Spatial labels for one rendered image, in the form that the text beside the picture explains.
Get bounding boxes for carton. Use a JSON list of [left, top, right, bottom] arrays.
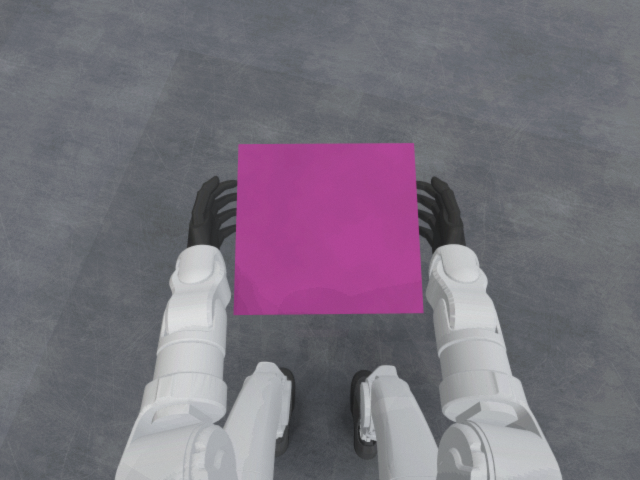
[[234, 143, 424, 315]]

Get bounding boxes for robot right forearm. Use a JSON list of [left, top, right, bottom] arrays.
[[426, 244, 562, 480]]

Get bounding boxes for robot left shin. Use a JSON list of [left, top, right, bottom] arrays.
[[243, 362, 286, 437]]

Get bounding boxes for right robot hand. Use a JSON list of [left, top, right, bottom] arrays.
[[416, 176, 466, 254]]

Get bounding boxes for robot left foot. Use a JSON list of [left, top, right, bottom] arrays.
[[275, 368, 295, 457]]

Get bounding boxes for left robot hand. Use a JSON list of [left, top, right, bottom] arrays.
[[187, 176, 237, 251]]

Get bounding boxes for robot left forearm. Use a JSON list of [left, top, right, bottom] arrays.
[[115, 245, 231, 480]]

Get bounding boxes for right robot upper arm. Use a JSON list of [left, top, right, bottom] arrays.
[[436, 420, 561, 480]]

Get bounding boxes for left robot upper arm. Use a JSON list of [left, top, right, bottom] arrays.
[[116, 422, 238, 480]]

